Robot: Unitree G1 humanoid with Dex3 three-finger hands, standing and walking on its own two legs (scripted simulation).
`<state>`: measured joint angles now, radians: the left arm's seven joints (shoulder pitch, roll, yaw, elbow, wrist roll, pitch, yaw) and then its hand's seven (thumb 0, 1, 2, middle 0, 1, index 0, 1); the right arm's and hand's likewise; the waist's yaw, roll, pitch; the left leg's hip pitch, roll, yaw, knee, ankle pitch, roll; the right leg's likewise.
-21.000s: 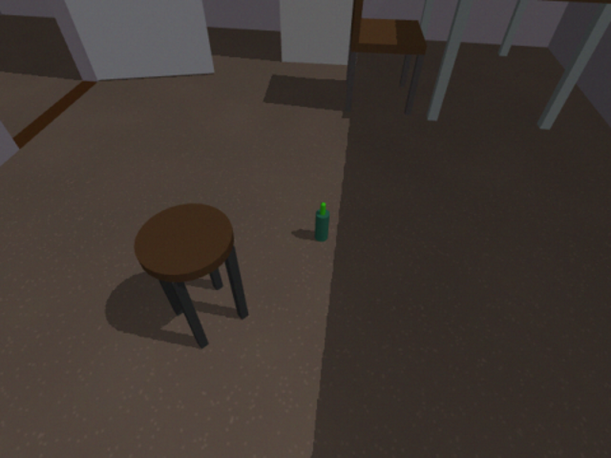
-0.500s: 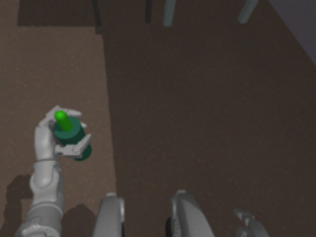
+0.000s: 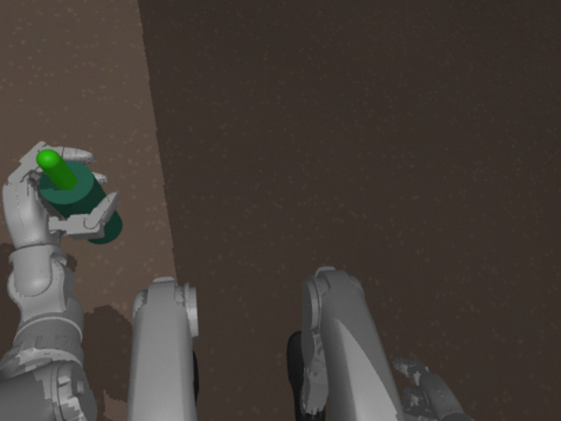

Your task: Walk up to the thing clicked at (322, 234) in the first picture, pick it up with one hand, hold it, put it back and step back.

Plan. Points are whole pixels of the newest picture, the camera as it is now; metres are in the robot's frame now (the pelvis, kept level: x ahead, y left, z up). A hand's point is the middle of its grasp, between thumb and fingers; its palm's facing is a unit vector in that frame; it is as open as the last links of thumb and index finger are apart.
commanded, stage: crouch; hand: left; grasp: from the side
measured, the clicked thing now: (79, 198) +0.43 +0.24 -0.05
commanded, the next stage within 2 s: lower in 0.74 s
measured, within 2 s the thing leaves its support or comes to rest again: neither
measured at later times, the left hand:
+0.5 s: hand (104, 207) +0.45 +0.24 -0.15, palm faces +0.20 -0.98 -0.02, open 8.3 cm
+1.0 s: hand (112, 216) +0.45 +0.24 -0.20, palm faces +0.19 -0.98 -0.01, open 8.3 cm
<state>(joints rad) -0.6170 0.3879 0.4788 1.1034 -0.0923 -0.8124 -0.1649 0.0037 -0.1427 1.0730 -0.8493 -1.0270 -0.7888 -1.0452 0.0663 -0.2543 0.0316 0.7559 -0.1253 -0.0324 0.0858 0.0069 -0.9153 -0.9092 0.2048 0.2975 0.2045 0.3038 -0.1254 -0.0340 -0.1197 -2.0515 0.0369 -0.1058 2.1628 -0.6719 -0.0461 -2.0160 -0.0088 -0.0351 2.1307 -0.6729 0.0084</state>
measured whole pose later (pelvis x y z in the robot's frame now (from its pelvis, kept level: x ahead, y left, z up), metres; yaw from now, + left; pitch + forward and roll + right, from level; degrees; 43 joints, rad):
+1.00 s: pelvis +0.00 +0.01 -0.10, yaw -6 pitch +24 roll -9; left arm -0.65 0.56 0.54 1.21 -0.09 -0.84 -0.16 0.00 -0.15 1.08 -0.85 -1.02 -0.79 -1.04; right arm 0.00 -0.32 0.20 0.72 -0.21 0.03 0.12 0.00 -0.92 -0.91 0.21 0.30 0.21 0.30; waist -0.20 -0.09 0.07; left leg -2.27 0.01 -0.22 2.52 -0.69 -0.04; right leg -2.18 0.02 -0.10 2.41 -0.66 0.05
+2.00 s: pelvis -0.01 +0.03 -0.12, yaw -11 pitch +14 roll -16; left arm -0.66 0.80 0.57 1.41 -0.05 -1.03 -0.03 0.00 -0.15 1.08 -0.87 -1.01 -0.80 -1.02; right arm -0.13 -0.37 0.45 0.60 -0.35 0.02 0.15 0.00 -0.91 -0.90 0.21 0.30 0.21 0.30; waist -0.27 -0.24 0.28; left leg -2.23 0.01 -0.35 2.64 -0.70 -0.03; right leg -2.09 0.07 -0.20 2.41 -0.62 0.07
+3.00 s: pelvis -0.02 +0.04 -0.12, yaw -13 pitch +12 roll -17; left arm -0.67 0.84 0.57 1.40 -0.08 -1.08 -0.03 -0.01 -0.52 0.09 -0.19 -0.10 -0.18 -0.10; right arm -0.15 -0.37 0.49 0.56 -0.35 0.03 0.14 0.00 -0.91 -0.90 0.21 0.30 0.21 0.31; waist -0.26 -0.27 0.29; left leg -2.22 0.03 -0.38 2.66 -0.70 -0.01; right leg -2.07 0.09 -0.22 2.39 -0.60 0.07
